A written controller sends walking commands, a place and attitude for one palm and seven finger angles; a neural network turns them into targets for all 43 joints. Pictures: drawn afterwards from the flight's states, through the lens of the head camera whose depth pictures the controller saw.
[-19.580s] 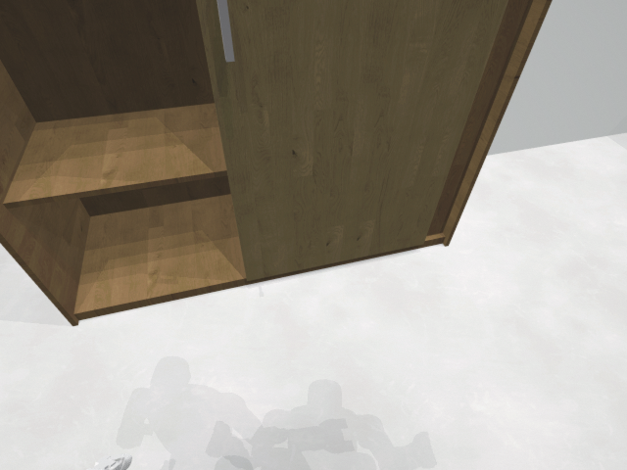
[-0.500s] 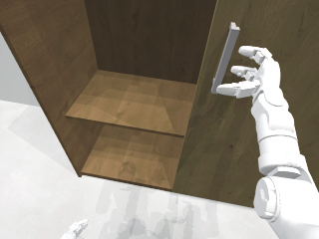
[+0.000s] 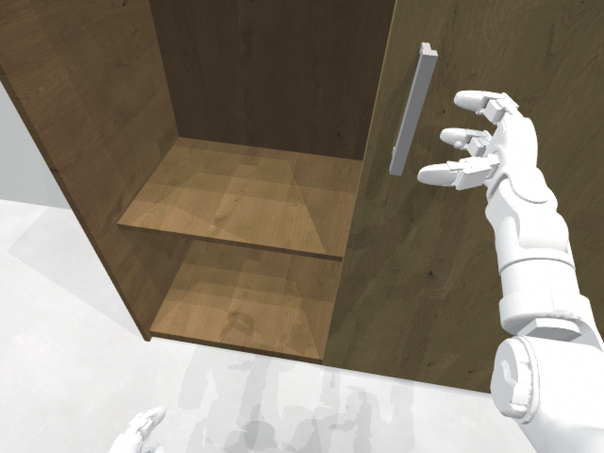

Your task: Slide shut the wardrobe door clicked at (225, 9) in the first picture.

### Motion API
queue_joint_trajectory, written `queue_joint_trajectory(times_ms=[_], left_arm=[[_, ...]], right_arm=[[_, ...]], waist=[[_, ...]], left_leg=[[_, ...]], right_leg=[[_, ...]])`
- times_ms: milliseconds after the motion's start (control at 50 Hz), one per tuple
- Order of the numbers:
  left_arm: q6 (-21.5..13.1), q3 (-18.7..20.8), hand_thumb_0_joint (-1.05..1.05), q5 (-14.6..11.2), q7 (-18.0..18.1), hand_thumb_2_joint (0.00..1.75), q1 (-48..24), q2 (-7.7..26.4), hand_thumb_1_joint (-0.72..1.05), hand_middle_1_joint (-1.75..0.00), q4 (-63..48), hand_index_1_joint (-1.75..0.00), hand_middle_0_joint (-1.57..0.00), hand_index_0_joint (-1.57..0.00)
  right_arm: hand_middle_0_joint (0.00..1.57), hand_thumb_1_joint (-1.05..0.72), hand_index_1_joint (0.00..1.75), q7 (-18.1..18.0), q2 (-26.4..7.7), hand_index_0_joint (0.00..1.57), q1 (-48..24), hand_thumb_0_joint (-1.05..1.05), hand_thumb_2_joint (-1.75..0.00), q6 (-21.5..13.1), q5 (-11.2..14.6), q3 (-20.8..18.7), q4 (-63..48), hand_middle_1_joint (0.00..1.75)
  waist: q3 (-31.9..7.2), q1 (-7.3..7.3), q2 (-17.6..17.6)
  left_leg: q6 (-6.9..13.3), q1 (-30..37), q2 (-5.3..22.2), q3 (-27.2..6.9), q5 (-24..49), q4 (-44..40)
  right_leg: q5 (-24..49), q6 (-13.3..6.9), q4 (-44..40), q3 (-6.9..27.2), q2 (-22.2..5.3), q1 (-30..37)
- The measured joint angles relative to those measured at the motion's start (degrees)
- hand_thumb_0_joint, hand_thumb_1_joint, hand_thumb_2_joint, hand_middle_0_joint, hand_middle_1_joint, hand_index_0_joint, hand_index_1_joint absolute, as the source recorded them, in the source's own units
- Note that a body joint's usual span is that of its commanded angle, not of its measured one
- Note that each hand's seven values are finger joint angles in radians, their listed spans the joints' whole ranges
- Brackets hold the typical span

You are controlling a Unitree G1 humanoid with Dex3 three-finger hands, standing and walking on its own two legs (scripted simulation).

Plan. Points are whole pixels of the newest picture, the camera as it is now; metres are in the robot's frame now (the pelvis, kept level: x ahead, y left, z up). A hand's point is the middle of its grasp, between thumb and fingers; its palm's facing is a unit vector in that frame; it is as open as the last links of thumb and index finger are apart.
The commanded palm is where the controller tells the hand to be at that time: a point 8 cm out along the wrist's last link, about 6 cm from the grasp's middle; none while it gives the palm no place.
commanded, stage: move the hooked fingers beside the handle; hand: right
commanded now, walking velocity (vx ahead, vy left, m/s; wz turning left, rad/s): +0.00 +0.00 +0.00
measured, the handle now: (409, 113) +0.53 -0.10 +0.22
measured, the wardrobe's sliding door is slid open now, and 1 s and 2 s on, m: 0.62 0.62 0.62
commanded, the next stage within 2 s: none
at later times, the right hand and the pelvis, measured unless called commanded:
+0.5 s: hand (461, 149) +0.44 -0.16 +0.22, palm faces +0.11 +0.99 +0.03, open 14.0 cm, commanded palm +0.43 -0.20 +0.22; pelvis +0.01 +0.00 +0.00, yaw +1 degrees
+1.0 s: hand (464, 137) +0.46 -0.16 +0.23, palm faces +0.12 +0.99 +0.02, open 14.0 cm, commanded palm +0.44 -0.21 +0.22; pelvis +0.01 +0.00 +0.00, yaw +1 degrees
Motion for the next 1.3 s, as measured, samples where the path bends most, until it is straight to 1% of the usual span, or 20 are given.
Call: queue_joint_trajectory(times_ms=[80,120,220,300,380,460,520,620,700,760,840,920,1020,1060,1120,1180,1260,1300], left_arm=[[-0.3,-0.2,0.01,0.2,0.1,0.90,-0.2,-0.1,0.90,-0.30,0.1,-0.30,-0.20,-0.20],[-0.5,-0.2,0.01,0.4,0.2,0.90,0.0,-0.2,0.90,-0.30,0.0,-0.30,-0.20,-0.20],[-0.8,0.1,0.01,0.4,-0.2,0.90,1.4,-0.3,0.90,-0.30,0.3,-0.30,-0.20,-0.20],[-0.5,0.3,0.01,0.2,-0.5,0.90,2.4,0.0,0.90,-0.30,0.7,-0.30,-0.20,-0.20],[0.1,0.4,0.01,0.2,-0.6,0.90,2.4,0.3,0.90,-0.30,0.6,-0.30,-0.20,-0.20],[0.0,0.7,0.01,0.4,-0.8,0.90,2.0,0.2,0.90,-0.30,0.0,-0.30,-0.20,-0.20],[0.1,0.5,0.01,0.5,-0.4,0.90,1.4,-0.1,0.90,-0.30,-0.3,-0.30,-0.20,-0.20],[-0.2,0.1,0.01,0.1,0.1,0.90,0.2,0.0,0.90,-0.30,0.0,-0.30,-0.20,-0.20],[-0.4,0.0,0.01,0.0,0.3,0.90,-0.6,0.3,0.90,-0.30,0.1,-0.30,-0.20,-0.20],[-0.6,0.0,0.01,0.0,0.2,0.90,-0.9,0.4,0.90,-0.30,0.2,-0.30,-0.20,-0.20],[-0.9,0.1,0.01,0.2,-0.1,0.90,-0.4,0.1,0.90,-0.30,0.1,-0.30,-0.20,-0.20],[-0.4,0.0,0.01,0.5,-0.1,0.90,0.3,-0.1,0.90,-0.30,0.1,-0.30,-0.20,-0.20],[0.3,0.1,0.01,0.3,-0.1,0.90,1.7,0.1,0.90,-0.30,0.0,-0.30,-0.20,-0.20],[0.3,0.3,0.01,0.2,-0.3,0.90,2.4,0.3,0.90,-0.30,0.0,-0.30,-0.20,-0.20],[0.4,0.6,0.01,0.2,-0.1,0.90,3.1,0.5,0.90,-0.30,0.0,-0.30,-0.20,-0.20],[0.1,0.8,0.01,0.0,-0.2,0.90,3.4,0.7,0.90,-0.30,0.2,-0.30,-0.20,-0.20],[-0.2,0.6,0.01,-0.1,0.0,0.90,2.5,0.8,0.90,-0.30,0.7,-0.30,-0.20,-0.20],[-0.3,0.5,0.01,0.0,0.2,0.90,1.8,0.8,0.90,-0.30,0.6,-0.30,-0.20,-0.20]], right_arm=[[0.30,0.50,1.20,0.0,-0.1,0.30,-0.9,-0.02,-0.30,-0.3,0.4,-0.8,1.8,1.20],[0.30,0.50,1.20,0.0,-0.1,0.30,-0.4,-0.02,-0.30,-1.3,0.1,-1.4,1.1,1.20],[0.30,0.50,1.20,0.3,-0.6,0.30,0.0,-0.02,-0.30,-3.3,-0.3,-1.6,0.0,1.20],[0.30,0.50,1.20,1.1,-0.2,0.30,-0.3,-0.02,-0.30,-2.2,0.1,-0.9,0.7,1.20],[0.30,0.50,1.20,1.1,0.4,0.30,1.4,-0.02,-0.30,-0.7,0.6,-1.6,-0.1,1.20],[0.30,0.50,1.20,0.2,1.1,0.30,4.7,-0.02,-0.30,-0.9,0.4,-2.2,-4.5,1.20],[0.30,0.50,1.20,0.0,0.8,0.30,5.8,-0.02,-0.30,-1.3,0.0,-2.6,-7.1,1.20],[0.30,0.50,1.20,0.5,-0.6,0.30,2.4,-0.02,-0.30,0.2,0.0,-0.7,-4.8,1.20],[0.30,0.51,1.20,1.0,-0.9,0.30,-0.4,-0.02,-0.30,1.5,0.7,0.0,-1.2,1.20],[0.30,0.51,1.20,1.1,-0.6,0.30,-1.0,-0.02,-0.30,1.2,1.3,-0.4,0.5,1.20],[0.30,0.50,1.20,0.7,-0.1,0.30,-0.5,-0.02,-0.30,-0.8,0.9,-1.0,0.4,1.20],[0.30,0.50,1.20,0.6,-0.6,0.30,-0.6,-0.02,-0.30,-1.9,-0.1,-2.4,0.8,1.20],[0.31,0.50,1.20,1.4,-2.7,0.30,-0.5,-0.02,-0.30,-1.4,-0.6,-3.7,2.3,1.20],[0.30,0.50,1.20,2.0,-3.2,0.30,0.0,-0.02,-0.30,-1.2,-0.2,-3.7,2.3,1.20],[0.30,0.50,1.20,2.8,-3.2,0.30,2.0,-0.02,-0.30,-1.4,0.2,-4.2,0.1,1.20],[0.30,0.50,1.20,3.3,-2.8,0.30,3.1,-0.02,-0.30,-1.7,1.0,-3.3,-1.6,1.20],[0.30,0.50,1.20,3.3,-2.4,0.30,2.1,-0.02,-0.30,-1.1,1.2,-2.5,-0.8,1.20],[0.30,0.50,1.20,2.9,-2.6,0.30,1.2,-0.02,-0.30,-0.7,0.7,-2.5,0.2,1.20]], waist=[[0.4,0.21,-0.1],[0.4,0.34,-0.1],[-0.1,0.41,-0.1],[-0.7,0.21,-0.2],[-0.8,0.28,-0.5],[-0.3,0.26,-0.5],[0.1,0.15,-0.1],[0.6,-0.35,0.2],[0.4,-0.44,-0.1],[0.2,-0.24,-0.2],[0.0,0.15,-0.1],[-0.2,0.62,0.1],[-0.4,0.95,0.0],[-0.4,0.84,-0.1],[-0.2,0.67,-0.1],[-0.1,0.36,0.1],[0.1,0.41,0.3],[0.4,0.63,0.4]], left_leg=[[-0.1,-0.6,0.1,0.0,0.1,0.1],[-0.1,-0.8,0.1,-0.2,0.2,0.1],[-0.2,-0.5,0.1,-0.6,-0.1,0.0],[-0.3,-0.1,0.2,-0.5,-0.4,-0.1],[-0.3,0.0,0.1,-0.7,-0.4,-0.1],[-0.3,0.3,0.0,-1.1,-0.3,-0.1],[-0.2,0.9,-0.1,-1.1,-0.3,-0.3],[-0.1,0.9,0.0,-0.1,-0.2,-0.4],[-0.1,0.2,0.1,0.3,0.0,-0.5],[-0.1,-0.4,0.2,0.4,0.0,-0.4],[-0.1,-0.6,0.1,0.0,-0.2,-0.2],[-0.1,-0.6,-0.1,-0.4,-0.4,-0.1],[0.0,-0.4,-0.3,-0.8,-0.4,-0.3],[0.0,-0.4,-0.3,-0.8,-0.4,-0.4],[-0.1,-0.1,-0.3,-0.8,-0.3,-0.6],[-0.1,0.3,-0.3,-0.6,-0.4,-0.7],[-0.2,0.2,-0.2,-0.2,-0.5,-0.5],[-0.3,-0.1,-0.1,-0.1,-0.5,-0.4]], right_leg=[[0.2,-0.1,0.0,0.0,0.1,-0.6],[0.2,-0.1,-0.1,-0.2,0.1,-0.6],[-0.1,-0.1,-0.3,-0.5,0.1,-0.2],[-0.4,-0.2,-0.3,-0.5,0.2,0.1],[-0.5,-0.3,-0.3,-0.7,0.1,0.4],[-0.5,-0.2,-0.5,-1.0,0.0,0.9],[-0.5,-0.1,-0.6,-1.0,-0.1,1.4],[-0.3,0.0,-0.3,-0.1,0.0,0.9],[0.0,-0.1,-0.2,0.4,0.2,-0.1],[0.0,-0.1,-0.2,0.4,0.2,-0.6],[-0.2,-0.1,-0.2,0.1,0.1,-0.6],[-0.5,0.0,-0.2,-0.4,-0.1,-0.3],[-0.7,0.0,-0.3,-0.7,-0.3,-0.1],[-0.7,0.0,-0.4,-0.7,-0.3,-0.2],[-0.8,-0.1,-0.5,-0.7,-0.3,0.2],[-0.9,-0.1,-0.2,-0.5,-0.2,0.3],[-1.1,-0.2,0.4,-0.1,-0.1,-0.1],[-1.0,-0.2,0.5,0.0,-0.1,-0.5]])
